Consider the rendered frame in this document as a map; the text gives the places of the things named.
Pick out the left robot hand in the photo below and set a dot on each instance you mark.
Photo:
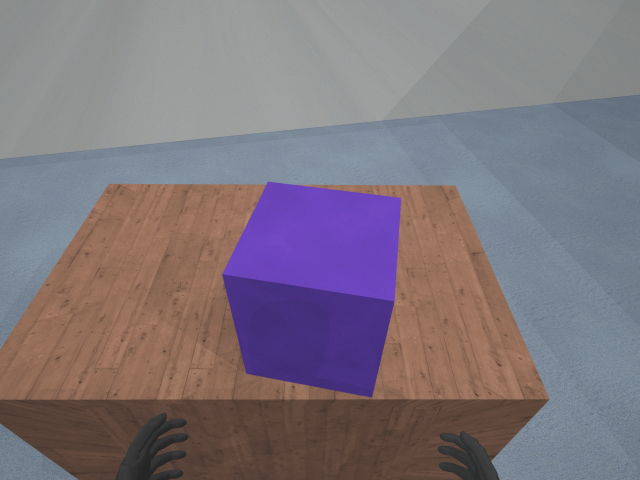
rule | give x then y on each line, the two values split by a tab
140	462

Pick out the pedestal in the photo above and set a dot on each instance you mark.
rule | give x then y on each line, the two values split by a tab
134	321

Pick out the carton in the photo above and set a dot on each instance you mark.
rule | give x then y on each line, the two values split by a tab
311	286

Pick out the right robot hand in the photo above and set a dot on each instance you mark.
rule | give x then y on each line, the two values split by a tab
476	459

